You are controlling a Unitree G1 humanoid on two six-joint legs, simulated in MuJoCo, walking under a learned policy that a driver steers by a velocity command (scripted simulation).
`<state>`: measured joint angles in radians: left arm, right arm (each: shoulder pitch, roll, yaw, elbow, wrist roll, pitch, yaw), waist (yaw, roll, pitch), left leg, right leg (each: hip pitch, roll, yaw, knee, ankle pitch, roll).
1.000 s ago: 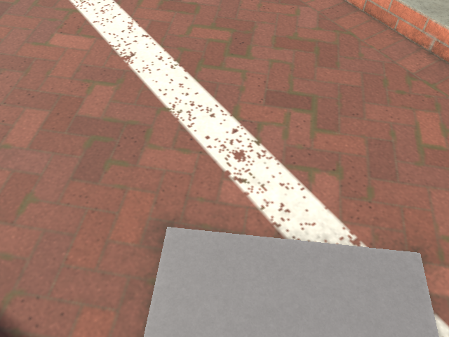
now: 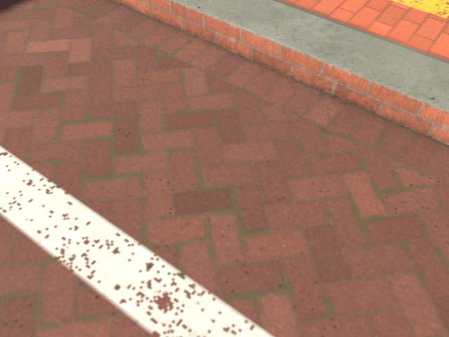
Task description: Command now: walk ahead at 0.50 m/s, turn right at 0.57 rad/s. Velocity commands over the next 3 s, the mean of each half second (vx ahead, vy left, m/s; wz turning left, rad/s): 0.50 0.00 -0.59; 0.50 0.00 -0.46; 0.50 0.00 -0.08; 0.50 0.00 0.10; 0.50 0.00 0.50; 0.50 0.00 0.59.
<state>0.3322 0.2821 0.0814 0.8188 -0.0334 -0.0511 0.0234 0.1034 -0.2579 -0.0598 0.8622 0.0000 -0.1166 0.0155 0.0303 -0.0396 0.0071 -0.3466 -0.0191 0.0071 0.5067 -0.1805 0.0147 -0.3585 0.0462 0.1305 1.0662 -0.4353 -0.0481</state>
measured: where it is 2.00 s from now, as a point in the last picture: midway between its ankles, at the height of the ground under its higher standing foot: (355, 218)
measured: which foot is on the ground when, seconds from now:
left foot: down 0.00-0.44, up 0.46-0.90, down 0.92-1.00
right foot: up 0.00-0.42, down 0.44-0.94, up 0.96-1.00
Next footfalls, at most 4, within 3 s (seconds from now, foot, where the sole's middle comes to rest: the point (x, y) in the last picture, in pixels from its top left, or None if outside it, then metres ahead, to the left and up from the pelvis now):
0.44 right None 0.35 -0.19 -0.77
0.92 left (271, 278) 0.70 -0.12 -0.79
1.48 right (374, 248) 0.83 -0.48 -0.79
1.98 left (344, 179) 1.14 -0.43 -0.79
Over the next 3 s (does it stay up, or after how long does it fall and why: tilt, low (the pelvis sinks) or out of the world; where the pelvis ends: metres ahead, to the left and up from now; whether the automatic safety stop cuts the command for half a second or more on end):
stays up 1.49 -0.53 -0.03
